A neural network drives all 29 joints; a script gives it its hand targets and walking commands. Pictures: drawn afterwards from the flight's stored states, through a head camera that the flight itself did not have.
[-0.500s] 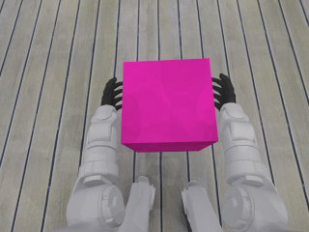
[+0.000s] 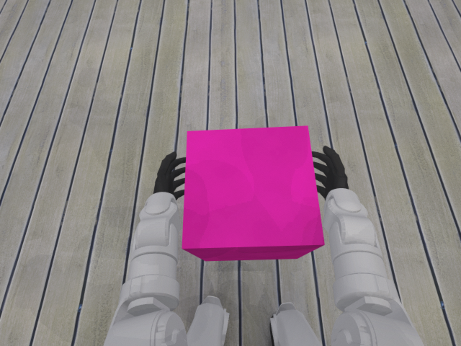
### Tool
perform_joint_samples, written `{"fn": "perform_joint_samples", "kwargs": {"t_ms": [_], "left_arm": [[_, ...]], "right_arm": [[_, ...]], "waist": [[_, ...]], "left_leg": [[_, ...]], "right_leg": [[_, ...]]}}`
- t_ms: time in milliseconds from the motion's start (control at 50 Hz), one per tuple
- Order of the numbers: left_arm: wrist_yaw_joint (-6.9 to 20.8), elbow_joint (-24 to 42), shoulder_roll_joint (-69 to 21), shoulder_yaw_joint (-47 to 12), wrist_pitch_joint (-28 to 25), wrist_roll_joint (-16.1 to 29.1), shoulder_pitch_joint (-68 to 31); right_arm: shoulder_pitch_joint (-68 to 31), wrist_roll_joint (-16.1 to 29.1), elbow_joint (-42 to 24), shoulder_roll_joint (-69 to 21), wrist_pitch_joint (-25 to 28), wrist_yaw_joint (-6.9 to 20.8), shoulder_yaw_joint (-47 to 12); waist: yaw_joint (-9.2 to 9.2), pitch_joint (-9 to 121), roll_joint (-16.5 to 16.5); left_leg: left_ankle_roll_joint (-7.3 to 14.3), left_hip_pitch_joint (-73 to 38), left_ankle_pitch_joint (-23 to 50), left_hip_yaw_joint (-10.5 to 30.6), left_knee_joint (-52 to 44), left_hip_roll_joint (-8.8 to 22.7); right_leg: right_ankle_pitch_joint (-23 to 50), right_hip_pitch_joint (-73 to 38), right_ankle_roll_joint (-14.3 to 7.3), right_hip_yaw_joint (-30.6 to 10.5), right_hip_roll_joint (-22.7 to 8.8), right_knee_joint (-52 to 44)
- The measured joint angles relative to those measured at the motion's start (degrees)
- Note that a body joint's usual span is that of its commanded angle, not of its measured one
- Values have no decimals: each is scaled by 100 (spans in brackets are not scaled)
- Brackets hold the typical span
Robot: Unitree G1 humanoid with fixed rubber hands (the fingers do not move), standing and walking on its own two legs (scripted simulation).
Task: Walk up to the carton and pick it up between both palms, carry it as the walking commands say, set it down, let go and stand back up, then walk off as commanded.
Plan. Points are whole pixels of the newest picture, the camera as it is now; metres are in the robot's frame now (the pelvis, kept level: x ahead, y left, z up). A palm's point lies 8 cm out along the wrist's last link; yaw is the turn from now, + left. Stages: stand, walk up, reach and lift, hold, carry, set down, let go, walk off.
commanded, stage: reach and lift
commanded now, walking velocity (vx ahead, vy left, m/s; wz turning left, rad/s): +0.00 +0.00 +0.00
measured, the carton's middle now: (249, 203) +0.39 +0.01 -0.11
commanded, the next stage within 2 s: none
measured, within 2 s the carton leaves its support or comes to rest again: neither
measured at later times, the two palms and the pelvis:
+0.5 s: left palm (153, 193) +0.36 +0.16 +0.03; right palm (351, 188) +0.37 -0.14 +0.03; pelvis +0.01 +0.00 +0.05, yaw +0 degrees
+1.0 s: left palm (138, 191) +0.33 +0.16 +0.10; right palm (377, 185) +0.35 -0.14 +0.10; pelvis +0.03 +0.00 +0.08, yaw +0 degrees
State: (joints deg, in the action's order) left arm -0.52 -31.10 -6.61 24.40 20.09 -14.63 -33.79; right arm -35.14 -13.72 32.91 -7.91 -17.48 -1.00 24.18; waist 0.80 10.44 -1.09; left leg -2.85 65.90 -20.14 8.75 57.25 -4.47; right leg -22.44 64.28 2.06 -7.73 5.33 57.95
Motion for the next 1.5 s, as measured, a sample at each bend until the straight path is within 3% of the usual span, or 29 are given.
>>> {"fn": "perform_joint_samples", "kwargs": {"t_ms": [700,1260,1500], "left_arm": [[93,676,-326,-268,515,-248,1104],[32,1489,-247,-873,1867,-108,1710],[50,1597,-267,-926,2290,-177,1641]], "right_arm": [[1100,-307,-599,-234,-470,219,-243],[1701,-172,-1425,-159,-1844,158,-869],[1667,-205,-1602,-168,-2290,208,-805]], "waist": [[19,-659,-3],[47,-1021,33],[-61,-1150,7]], "left_leg": [[128,-3414,800,-41,-2514,148],[128,-5926,1013,-6,-3657,270],[143,-6322,1056,-22,-3797,277]], "right_leg": [[816,-3385,-53,-124,-235,-2502],[1020,-5887,-168,-38,-306,-3613],[1074,-6297,-165,-15,-332,-3782]]}}
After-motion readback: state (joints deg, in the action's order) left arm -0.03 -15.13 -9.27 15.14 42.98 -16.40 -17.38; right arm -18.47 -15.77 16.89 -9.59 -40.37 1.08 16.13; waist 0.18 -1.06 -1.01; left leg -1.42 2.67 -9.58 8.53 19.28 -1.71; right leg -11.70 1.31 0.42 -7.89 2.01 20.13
